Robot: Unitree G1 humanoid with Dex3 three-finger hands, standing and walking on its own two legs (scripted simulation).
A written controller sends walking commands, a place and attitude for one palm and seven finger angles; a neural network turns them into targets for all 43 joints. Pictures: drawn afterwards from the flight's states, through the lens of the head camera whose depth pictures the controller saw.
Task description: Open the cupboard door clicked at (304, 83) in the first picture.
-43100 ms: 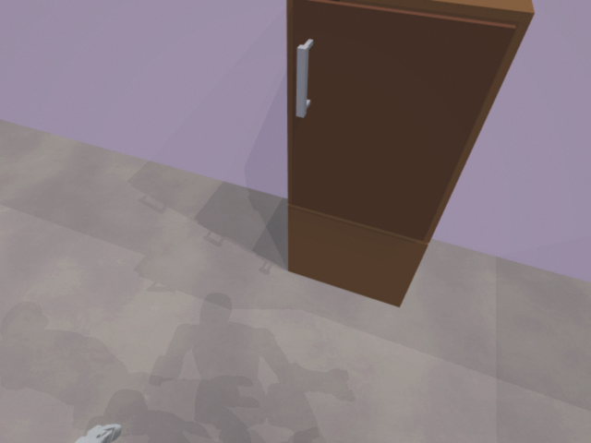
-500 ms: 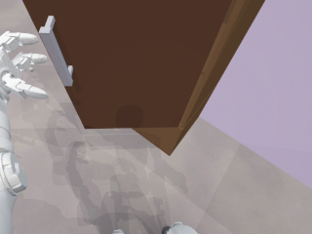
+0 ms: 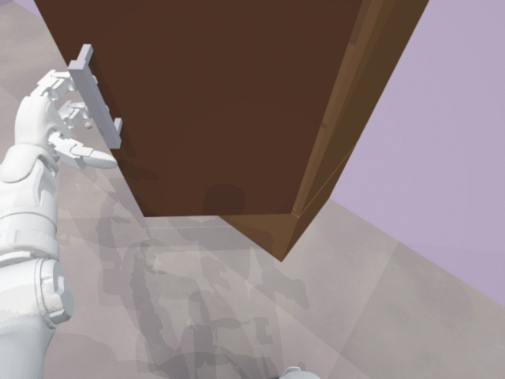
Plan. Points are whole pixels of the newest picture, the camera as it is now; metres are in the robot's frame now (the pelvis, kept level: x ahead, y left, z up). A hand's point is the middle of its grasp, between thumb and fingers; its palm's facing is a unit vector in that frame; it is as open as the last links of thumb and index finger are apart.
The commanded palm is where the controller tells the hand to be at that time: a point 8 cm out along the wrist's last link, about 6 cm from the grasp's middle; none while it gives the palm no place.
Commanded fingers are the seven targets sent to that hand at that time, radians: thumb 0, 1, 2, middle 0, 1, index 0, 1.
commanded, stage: slide the fingers in behind the handle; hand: left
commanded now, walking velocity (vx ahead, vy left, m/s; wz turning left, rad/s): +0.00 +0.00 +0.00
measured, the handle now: (101, 101) +0.52 +0.22 +0.12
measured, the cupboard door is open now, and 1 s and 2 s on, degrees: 41 41 42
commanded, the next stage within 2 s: close the thumb around the handle in 0.88 s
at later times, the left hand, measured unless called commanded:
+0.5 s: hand (111, 126) +0.47 +0.19 +0.12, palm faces -0.01 -1.00 -0.02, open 14.0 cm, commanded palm +0.45 +0.24 +0.12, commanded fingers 0.00 -0.50 0.30 -0.30 -1.20 -0.30 -1.20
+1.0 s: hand (114, 123) +0.47 +0.19 +0.12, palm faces +0.00 -1.00 -0.01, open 14.1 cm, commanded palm +0.45 +0.24 +0.12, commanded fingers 0.00 -0.39 0.35 -0.31 -1.21 -0.31 -1.21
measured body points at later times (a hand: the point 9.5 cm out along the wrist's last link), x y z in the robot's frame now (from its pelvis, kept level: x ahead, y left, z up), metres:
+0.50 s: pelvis -0.01 -0.01 +0.00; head +0.06 +0.00 +0.44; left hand +0.46 +0.25 +0.13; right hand +0.01 -0.28 -0.11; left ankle -0.03 +0.09 -0.71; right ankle +0.01 -0.13 -0.71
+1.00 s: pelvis +0.00 +0.00 +0.00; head +0.07 +0.00 +0.45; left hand +0.47 +0.25 +0.13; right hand +0.02 -0.27 -0.11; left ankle -0.03 +0.09 -0.71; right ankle +0.01 -0.13 -0.71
